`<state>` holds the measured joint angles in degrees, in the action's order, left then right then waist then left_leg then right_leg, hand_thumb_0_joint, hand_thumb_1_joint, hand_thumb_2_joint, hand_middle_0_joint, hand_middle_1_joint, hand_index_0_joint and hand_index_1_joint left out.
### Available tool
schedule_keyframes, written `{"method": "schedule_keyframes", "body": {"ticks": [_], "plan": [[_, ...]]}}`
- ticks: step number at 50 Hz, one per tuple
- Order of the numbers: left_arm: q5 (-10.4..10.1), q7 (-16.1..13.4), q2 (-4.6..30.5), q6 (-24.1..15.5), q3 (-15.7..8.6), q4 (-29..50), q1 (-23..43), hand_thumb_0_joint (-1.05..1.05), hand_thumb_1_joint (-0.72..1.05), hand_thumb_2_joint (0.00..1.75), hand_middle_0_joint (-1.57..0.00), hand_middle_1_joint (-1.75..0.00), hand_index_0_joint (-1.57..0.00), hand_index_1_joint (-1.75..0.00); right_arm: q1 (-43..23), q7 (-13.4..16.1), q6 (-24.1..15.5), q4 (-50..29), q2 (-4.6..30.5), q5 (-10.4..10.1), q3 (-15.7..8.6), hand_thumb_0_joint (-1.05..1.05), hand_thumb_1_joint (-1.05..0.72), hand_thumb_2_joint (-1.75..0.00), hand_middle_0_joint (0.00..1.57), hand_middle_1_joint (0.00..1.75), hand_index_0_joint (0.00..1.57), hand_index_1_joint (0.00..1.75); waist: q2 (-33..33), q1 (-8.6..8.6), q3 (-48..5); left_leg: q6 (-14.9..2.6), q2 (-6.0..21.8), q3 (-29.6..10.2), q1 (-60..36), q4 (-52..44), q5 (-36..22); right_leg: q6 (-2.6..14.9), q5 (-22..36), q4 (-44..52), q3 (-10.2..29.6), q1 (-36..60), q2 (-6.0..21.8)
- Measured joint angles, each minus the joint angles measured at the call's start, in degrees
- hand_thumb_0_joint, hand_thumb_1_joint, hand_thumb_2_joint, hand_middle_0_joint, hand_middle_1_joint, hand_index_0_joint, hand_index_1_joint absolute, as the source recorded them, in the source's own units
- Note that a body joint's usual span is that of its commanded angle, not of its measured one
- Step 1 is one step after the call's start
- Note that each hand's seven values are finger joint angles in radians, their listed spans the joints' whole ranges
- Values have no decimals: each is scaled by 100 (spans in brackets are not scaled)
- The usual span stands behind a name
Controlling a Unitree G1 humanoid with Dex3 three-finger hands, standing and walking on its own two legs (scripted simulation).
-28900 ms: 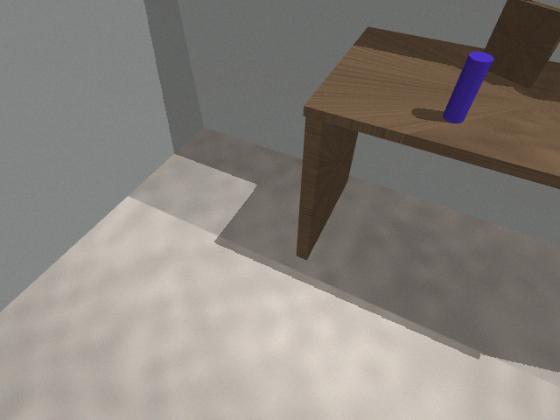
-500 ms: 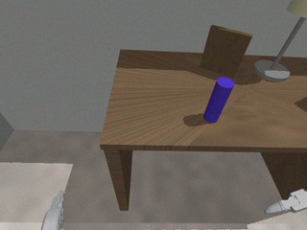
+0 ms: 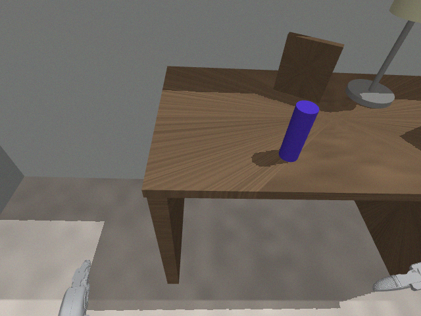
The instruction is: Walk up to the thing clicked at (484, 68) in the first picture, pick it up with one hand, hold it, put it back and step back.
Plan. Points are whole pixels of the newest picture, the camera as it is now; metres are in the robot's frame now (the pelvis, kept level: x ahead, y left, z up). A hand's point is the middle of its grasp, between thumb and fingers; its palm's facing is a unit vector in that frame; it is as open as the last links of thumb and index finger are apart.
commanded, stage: home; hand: right
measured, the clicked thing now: (297, 133) +0.50 -0.20 +0.07
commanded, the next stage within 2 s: none
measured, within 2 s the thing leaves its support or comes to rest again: neither
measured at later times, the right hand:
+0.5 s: hand (310, 293) +0.18 -0.18 -0.06, palm faces +0.09 +0.97 -0.22, open 17.5 cm
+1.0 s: hand (295, 278) +0.22 -0.18 -0.10, palm faces +0.08 +0.97 -0.24, open 17.5 cm
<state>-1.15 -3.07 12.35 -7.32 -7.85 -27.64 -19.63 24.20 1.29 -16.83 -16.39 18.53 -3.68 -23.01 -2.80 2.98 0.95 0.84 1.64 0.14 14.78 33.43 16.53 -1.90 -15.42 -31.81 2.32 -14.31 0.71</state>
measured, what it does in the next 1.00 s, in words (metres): stands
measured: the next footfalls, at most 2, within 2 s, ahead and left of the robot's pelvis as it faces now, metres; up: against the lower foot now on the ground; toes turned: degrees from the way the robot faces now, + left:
none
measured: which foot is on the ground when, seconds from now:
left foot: down 0.00-1.00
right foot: down 0.00-1.00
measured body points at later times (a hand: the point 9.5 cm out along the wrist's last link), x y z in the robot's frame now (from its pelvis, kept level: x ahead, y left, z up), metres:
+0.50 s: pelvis +0.01 +0.00 +0.00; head +0.03 +0.00 +0.45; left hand +0.17 +0.23 -0.09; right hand +0.17 -0.24 -0.04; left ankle +0.02 +0.13 -0.73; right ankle +0.02 -0.14 -0.73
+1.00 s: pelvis +0.04 +0.00 +0.00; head +0.06 +0.00 +0.45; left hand +0.17 +0.24 -0.11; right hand +0.21 -0.23 -0.08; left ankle +0.02 +0.13 -0.73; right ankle +0.02 -0.14 -0.73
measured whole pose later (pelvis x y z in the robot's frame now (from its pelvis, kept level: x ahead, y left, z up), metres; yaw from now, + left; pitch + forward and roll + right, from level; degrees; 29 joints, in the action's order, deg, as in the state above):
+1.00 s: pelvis +0.04 +0.00 +0.00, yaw +1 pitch +2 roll +0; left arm 0.0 -2.7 12.1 -3.1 -0.6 -38.4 -12.4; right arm 14.9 5.9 -4.8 28.1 9.2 -0.2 -0.5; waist -0.8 -0.3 0.7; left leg 1.2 0.9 -1.0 17.1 33.7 18.9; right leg -1.6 -19.0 -33.5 1.0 -16.7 1.5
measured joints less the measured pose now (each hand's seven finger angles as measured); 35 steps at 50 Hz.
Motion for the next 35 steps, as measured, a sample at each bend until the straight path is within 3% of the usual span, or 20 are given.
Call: {"method": "schedule_keyframes", "body": {"ticks": [4,8,16,24,29,35], "plan": [[-24,45,-123,-42,249,-3,77,-1,-39,22,-9,-11,-9,-12,92,-32,-82,186,-107,7,220,-1,56,-4,6,5,6,5,21,-1,7,11,1,-26,-64,-83,-38,12,23,73,-28,69,0],[-4,132,-300,-48,449,-239,288,0,-18,37,-11,-15,-11,-15,265,-75,-10,532,-302,21,596,-1,57,-4,5,5,6,4,27,-17,51,21,5,-31,-73,-155,-77,25,47,121,-35,69,-3],[51,78,-251,-46,459,-424,456,0,29,59,-15,-21,-15,-21,512,-87,370,1569,-657,179,1422,-1,55,-5,5,5,6,5,91,-109,155,50,41,-26,-18,-195,-82,54,55,153,-33,3,-38],[89,-57,-203,-36,670,-646,687,1,65,77,-17,-26,-18,-26,-35,17,683,3041,-781,299,2038,-1,55,-5,5,5,6,5,248,-258,137,30,0,-23,128,-149,-46,32,-6,72,-31,-154,3],[167,-37,-152,-15,803,-857,786,1,80,85,-19,-28,-19,-28,-431,149,829,3868,-890,370,2148,-1,56,-5,5,5,6,5,294,-316,136,17,-43,-38,202,-75,12,23,-103,-52,-47,-238,46],[193,-24,-52,79,796,-1063,761,1,87,89,-19,-29,-20,-29,-819,309,958,4408,-940,394,2186,-1,57,-4,5,5,6,4,274,-317,135,18,-60,-57,320,55,113,22,-229,-212,-64,-361,61]]}}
